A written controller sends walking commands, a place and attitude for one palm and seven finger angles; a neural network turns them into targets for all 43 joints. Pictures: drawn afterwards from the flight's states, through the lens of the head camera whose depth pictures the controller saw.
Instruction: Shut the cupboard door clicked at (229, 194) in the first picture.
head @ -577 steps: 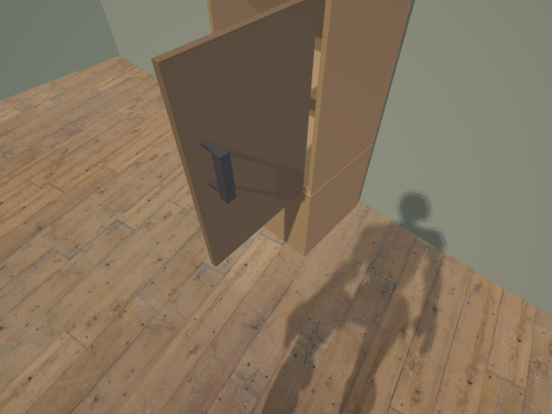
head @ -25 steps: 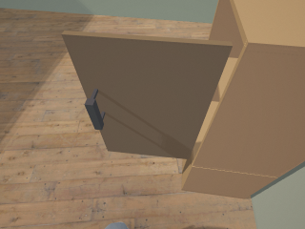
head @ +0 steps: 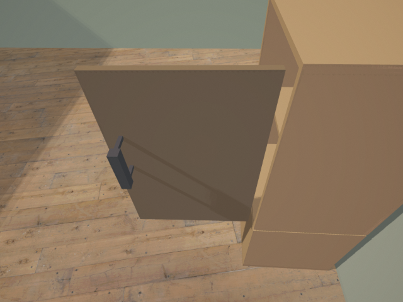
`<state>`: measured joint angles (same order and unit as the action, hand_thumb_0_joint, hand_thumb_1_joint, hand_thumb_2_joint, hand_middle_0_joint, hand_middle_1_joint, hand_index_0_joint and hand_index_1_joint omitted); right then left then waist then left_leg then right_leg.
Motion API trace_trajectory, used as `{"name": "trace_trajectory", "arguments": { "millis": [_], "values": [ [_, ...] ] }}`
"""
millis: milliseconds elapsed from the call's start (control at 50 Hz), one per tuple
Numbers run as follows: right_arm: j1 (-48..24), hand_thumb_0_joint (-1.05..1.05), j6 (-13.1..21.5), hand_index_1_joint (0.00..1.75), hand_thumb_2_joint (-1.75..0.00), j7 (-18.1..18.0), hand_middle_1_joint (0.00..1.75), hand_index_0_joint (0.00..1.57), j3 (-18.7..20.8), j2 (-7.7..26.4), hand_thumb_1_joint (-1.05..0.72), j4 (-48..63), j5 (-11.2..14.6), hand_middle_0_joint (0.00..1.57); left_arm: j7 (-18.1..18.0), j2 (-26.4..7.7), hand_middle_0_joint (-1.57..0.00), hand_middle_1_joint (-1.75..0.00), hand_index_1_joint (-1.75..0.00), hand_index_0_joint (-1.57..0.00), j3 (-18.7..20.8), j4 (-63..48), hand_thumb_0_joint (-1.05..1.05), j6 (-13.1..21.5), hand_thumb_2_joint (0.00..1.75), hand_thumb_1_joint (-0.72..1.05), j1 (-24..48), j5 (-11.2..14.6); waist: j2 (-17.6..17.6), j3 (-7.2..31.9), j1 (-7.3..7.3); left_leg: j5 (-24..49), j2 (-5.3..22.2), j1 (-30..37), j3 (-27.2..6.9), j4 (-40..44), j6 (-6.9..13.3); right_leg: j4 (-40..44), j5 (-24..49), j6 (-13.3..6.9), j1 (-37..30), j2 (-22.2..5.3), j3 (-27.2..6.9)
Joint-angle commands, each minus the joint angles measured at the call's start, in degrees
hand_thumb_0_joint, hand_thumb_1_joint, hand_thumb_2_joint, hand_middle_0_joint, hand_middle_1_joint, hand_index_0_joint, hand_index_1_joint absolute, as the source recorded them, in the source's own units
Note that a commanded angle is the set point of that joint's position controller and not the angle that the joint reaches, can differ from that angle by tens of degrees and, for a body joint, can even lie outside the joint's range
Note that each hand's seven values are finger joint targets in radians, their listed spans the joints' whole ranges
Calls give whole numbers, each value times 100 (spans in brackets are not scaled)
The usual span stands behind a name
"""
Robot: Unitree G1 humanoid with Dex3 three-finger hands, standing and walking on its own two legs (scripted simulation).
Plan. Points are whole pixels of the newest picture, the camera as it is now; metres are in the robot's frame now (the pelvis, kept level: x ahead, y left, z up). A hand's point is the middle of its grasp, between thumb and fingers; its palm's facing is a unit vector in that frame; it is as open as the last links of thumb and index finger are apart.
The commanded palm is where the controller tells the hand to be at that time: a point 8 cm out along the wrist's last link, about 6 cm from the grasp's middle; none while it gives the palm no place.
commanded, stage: come to a stop and stand still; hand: left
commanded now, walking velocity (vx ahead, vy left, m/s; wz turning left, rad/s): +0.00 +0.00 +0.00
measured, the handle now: (123, 162) +0.43 +0.22 +0.02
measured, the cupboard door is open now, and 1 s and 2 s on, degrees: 91 91 91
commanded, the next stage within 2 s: look again from close up in 1.18 s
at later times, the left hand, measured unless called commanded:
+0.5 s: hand out of the picture -0.01 +0.20 -0.17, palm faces +0.02 -0.98 -0.18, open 7.4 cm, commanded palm none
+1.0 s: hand out of the picture +0.00 +0.23 -0.18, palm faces +0.01 -0.99 -0.15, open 7.4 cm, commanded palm none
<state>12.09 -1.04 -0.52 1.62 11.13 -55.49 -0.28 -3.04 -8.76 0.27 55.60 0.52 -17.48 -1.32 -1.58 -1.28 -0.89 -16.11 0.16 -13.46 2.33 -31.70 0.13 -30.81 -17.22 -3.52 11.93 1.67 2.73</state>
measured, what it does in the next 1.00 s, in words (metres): shifts its weight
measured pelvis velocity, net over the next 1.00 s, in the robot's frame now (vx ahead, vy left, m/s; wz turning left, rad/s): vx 0.01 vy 0.07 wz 0.00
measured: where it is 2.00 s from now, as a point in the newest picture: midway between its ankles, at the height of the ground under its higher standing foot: outside the picture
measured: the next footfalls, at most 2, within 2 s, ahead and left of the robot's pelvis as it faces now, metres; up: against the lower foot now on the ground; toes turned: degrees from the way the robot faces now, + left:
none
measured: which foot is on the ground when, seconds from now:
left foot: down 0.00-1.00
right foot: down 0.00-1.00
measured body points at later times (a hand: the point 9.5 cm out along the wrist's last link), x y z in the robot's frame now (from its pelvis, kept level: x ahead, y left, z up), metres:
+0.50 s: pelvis -0.01 +0.03 +0.01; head -0.01 +0.05 +0.46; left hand -0.01 +0.26 -0.16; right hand -0.04 -0.19 -0.15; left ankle +0.00 +0.12 -0.73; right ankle -0.01 -0.08 -0.73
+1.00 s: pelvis +0.01 +0.07 +0.01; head +0.02 +0.09 +0.46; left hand +0.00 +0.28 -0.16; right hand +0.03 -0.16 -0.14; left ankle +0.00 +0.12 -0.73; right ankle -0.01 -0.08 -0.73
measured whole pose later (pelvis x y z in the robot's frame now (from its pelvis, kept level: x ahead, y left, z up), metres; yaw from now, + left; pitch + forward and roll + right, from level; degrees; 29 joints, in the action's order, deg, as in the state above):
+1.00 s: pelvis +0.01 +0.07 +0.01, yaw +0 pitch -1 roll -1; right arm 14.6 1.4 -1.2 -1.4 9.2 -63.3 -0.4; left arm -2.5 -9.0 -1.4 62.5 0.4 -18.2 -0.8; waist 2.2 -1.2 0.3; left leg -13.8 -4.1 -9.1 4.1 -23.8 5.7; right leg -23.0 -14.0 2.3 7.7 -2.2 0.9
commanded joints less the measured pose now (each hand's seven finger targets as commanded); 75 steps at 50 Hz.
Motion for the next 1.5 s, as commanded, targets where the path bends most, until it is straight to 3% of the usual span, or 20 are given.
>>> {"name": "trace_trajectory", "arguments": {
  "millis": [0,20,40,60,120,180,420,700,760,1000,1040,1380,1480],
  "values": [
    [231,0,146,30,-90,-58,30,20,21,515,-90,260,-56,20,-23,-771,-20,-30,-30,-20,132,-279,0,107,90,90,-68,54,359,-313,45,960,637,103,-500,672,224,964,1120,110,337,-756,-782],
    [235,0,134,30,-90,-60,30,20,-1,440,-90,224,-67,20,-9,-808,-20,-30,-30,-20,117,-275,0,98,90,90,-4,46,236,-416,19,643,516,-31,-490,656,175,1083,658,71,367,-790,-847],
    [257,0,136,30,-90,-49,30,20,-41,384,-90,163,-77,20,11,-836,-20,-30,-30,-20,105,-241,0,72,90,90,16,59,-259,-472,41,524,475,-71,-511,829,160,1149,320,19,364,-775,-900],
    [253,0,127,30,-90,-46,30,20,-61,365,-90,153,-86,20,26,-864,-20,-30,-30,-20,95,-234,0,63,90,90,-1,66,-323,-590,53,191,440,-216,-566,908,157,1256,-124,7,383,-737,-932],
    [435,0,115,30,-90,-22,30,20,-72,434,-90,103,-110,20,61,-890,-20,-30,-30,-20,94,-223,0,67,90,90,-21,56,239,-568,17,-192,332,-284,-463,905,122,1462,-797,-24,462,-776,-1041],
    [577,0,139,30,-90,-17,30,20,-85,445,-90,29,-114,20,70,-884,-20,-30,-30,-20,98,-246,0,59,90,90,-41,57,309,-448,29,-290,330,-325,-496,1000,136,1446,-894,-8,390,-778,-976],
    [827,0,270,30,-90,-54,30,20,-186,417,-90,-340,-54,20,74,-670,-20,-30,-30,-20,-19,119,0,104,90,90,-360,93,43,-166,109,161,493,-336,-748,1261,225,1083,170,31,-98,-729,-730],
    [726,0,316,30,-90,-100,30,20,-189,388,-90,-574,-4,20,31,-495,-20,-30,-30,-20,-91,485,0,95,90,90,-550,60,173,-207,98,775,561,67,-737,1329,290,983,803,158,-155,-742,-593],
    [680,0,320,30,-90,-105,30,20,-185,395,-90,-596,-1,20,27,-475,-20,-30,-30,-20,-98,511,0,79,90,90,-529,47,201,-368,104,826,565,54,-748,1393,301,1000,801,186,-108,-745,-570],
    [576,0,341,30,-90,-137,30,20,-194,484,-90,-623,-2,20,14,-514,-20,-30,-30,-20,-90,560,0,33,90,90,-498,62,36,-229,128,1721,609,460,-778,1459,287,966,936,277,-264,-764,-496],
    [592,0,344,30,-90,-141,30,20,-187,475,-90,-632,0,20,18,-535,-20,-30,-30,-20,-84,552,0,33,90,90,-482,62,183,-214,125,1832,605,496,-756,1436,306,980,1010,284,-302,-763,-486],
    [716,0,339,30,-90,-151,30,20,-170,445,-90,-754,4,20,14,-512,-20,-30,-30,-20,-91,585,0,-11,90,90,-493,71,107,-356,125,1568,619,553,-827,1686,250,975,801,322,-232,-778,-472],
    [798,0,353,30,-90,-166,30,20,-171,401,-90,-794,5,20,5,-472,-20,-30,-30,-20,-85,610,0,-2,90,90,-538,79,202,-280,117,1860,614,662,-813,1623,246,962,878,320,-256,-781,-479]
  ]
}}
